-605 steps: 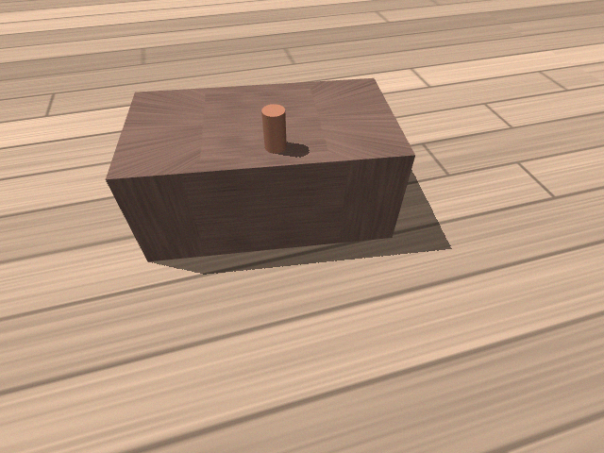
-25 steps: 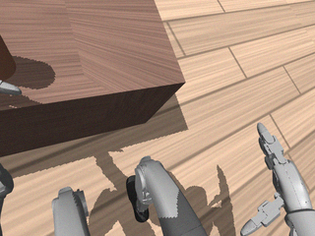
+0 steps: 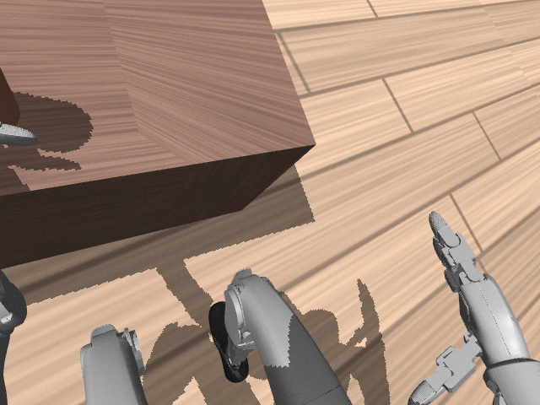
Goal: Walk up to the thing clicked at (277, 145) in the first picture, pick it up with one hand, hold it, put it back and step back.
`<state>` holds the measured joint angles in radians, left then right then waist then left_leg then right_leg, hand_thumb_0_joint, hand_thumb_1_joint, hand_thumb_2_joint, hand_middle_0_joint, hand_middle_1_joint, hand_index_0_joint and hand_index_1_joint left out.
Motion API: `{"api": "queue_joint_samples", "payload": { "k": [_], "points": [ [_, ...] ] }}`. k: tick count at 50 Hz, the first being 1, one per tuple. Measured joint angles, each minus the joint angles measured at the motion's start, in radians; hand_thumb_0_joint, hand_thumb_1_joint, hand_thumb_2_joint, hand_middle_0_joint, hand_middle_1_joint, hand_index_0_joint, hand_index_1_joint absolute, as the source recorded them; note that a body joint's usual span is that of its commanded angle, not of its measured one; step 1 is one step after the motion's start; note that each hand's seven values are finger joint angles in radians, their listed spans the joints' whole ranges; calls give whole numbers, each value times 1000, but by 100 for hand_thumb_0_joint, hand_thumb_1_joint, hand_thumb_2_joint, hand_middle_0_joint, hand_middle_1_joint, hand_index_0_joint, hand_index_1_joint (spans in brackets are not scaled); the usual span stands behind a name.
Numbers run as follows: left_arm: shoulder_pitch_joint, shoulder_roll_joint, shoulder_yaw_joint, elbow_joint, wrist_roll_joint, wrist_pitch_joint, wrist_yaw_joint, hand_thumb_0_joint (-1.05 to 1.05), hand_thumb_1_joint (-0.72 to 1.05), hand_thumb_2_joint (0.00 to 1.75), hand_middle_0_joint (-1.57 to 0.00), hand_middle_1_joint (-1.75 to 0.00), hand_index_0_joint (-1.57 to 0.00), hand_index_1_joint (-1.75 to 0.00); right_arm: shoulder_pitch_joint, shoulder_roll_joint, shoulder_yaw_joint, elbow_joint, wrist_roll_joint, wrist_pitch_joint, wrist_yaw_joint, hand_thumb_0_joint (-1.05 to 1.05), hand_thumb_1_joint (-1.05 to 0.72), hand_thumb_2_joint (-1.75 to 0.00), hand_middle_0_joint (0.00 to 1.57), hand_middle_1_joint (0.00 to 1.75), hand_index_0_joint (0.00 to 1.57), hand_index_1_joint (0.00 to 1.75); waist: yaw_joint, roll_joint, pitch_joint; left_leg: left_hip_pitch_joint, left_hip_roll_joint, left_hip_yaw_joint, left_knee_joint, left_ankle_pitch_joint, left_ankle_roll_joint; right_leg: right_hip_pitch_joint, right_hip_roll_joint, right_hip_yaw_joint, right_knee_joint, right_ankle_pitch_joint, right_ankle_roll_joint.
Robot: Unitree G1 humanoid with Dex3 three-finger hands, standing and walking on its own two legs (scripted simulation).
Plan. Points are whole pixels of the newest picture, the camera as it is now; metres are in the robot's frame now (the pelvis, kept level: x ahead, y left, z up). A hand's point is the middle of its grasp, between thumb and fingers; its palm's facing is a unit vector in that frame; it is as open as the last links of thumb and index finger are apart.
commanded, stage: close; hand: left
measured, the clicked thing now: out of the picture +0.58 +0.20 -0.03
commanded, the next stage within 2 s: settle in 0.40 s
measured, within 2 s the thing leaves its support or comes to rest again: leaves its support in 0.52 s
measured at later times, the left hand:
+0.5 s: hand out of the picture +0.58 +0.20 -0.05, palm faces +0.17 -0.98 -0.02, open 11.2 cm
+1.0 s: hand out of the picture +0.59 +0.21 +0.01, palm faces +0.21 -0.98 -0.01, open 10.5 cm
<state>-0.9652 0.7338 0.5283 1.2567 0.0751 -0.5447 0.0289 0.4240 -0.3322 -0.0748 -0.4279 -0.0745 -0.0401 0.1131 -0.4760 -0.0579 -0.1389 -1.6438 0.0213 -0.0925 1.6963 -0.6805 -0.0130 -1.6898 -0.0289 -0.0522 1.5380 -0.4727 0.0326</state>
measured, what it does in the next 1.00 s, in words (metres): stands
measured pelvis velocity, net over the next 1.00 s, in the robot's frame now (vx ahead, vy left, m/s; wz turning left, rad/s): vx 0.00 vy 0.00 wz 0.01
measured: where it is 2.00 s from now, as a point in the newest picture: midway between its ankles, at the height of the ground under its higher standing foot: (185, 391)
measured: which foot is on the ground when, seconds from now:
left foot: down 0.00-1.00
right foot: down 0.00-1.00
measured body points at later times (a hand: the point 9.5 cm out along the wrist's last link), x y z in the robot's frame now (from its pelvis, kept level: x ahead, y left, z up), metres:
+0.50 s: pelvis -0.01 -0.01 -0.01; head +0.23 +0.09 +0.37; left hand +0.56 +0.25 -0.05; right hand +0.18 -0.26 +0.13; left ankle +0.03 +0.12 -0.52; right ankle +0.11 -0.14 -0.52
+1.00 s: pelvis +0.00 +0.00 +0.02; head +0.21 +0.09 +0.41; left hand +0.57 +0.26 +0.02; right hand +0.18 -0.25 +0.14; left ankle +0.03 +0.12 -0.52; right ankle +0.11 -0.14 -0.52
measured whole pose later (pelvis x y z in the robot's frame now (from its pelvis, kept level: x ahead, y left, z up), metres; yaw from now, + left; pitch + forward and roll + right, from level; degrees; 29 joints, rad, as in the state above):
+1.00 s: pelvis +0.00 +0.00 +0.02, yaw +0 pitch +33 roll -6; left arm -0.98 0.73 0.49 1.20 0.07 -0.44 0.01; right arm 0.44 -0.33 -0.09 -0.44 -0.04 0.00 0.10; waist -0.46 -0.05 -0.15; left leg -1.53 0.02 -0.08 1.61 -0.66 -0.01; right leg -1.58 -0.02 -0.05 1.45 -0.45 0.04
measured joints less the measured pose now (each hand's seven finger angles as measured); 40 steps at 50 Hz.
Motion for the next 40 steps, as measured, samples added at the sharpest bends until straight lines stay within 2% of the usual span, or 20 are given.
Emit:
{"api": "queue_joint_samples", "payload": {
  "k": [7, 17, 22, 26, 28, 34, 40],
  "points": [
    [-51, 45, -20, 47, 22, -2, -10, -2, -59, 17, -45, -34, -46, -34, -20, -10, -6, -32, 8, 23, -8, -1, 50, -5, 7, 6, 7, 5, -13, 0, 5, -14, 1, 3, 6, 5, -3, -19, 1, 4, 11, 4, -1],
    [-43, 79, 3, 35, 2, 7, -46, -2, -46, 35, -65, -56, -67, -55, 4, -22, -18, -89, 29, 18, -6, -1, 50, -5, 6, 6, 7, 5, -33, -17, 15, -34, 3, 4, 15, 12, -8, -43, 4, 6, 23, 13, -7],
    [-32, 73, -7, 7, 3, 22, -58, -2, -37, 50, -76, -70, -82, -71, 12, -27, -24, -99, 32, 17, -5, -1, 50, -5, 6, 6, 7, 5, -36, -27, 12, -32, 3, -1, 14, 16, -12, -40, 5, 2, 21, 16, -10],
    [-15, 56, -22, -14, 10, 42, -62, -1, -41, 62, -74, -76, -80, -77, 17, -29, -39, -94, 35, 19, -7, -1, 50, -5, 7, 6, 7, 5, -33, -23, 4, -21, 2, -4, 8, 16, -13, -25, 4, -2, 14, 15, -10],
    [-11, 47, -29, -5, 1, 45, -59, -1, -42, 71, -73, -80, -78, -81, 15, -27, -45, -85, 38, 17, -9, -1, 50, -5, 6, 6, 7, 5, -30, -15, 5, -13, 1, -7, 5, 16, -11, -15, 3, -5, 8, 14, -9],
    [8, 23, -22, -21, -6, 49, -36, -1, -37, 97, -66, -88, -71, -90, 4, -18, -32, -79, 42, 20, -11, -1, 51, -6, 6, 6, 7, 5, -20, -8, 9, 7, 4, 0, -8, 15, -5, 3, 5, 1, -5, 16, -4],
    [7, 12, -25, -46, -10, 51, -32, 0, -39, 101, -66, -90, -71, -91, 2, -8, -20, -69, 43, 24, -15, -1, 51, -6, 6, 6, 7, 6, -13, -13, 3, 33, 2, 8, -24, 14, -1, 28, 4, 8, -18, 13, 1]
  ]
}}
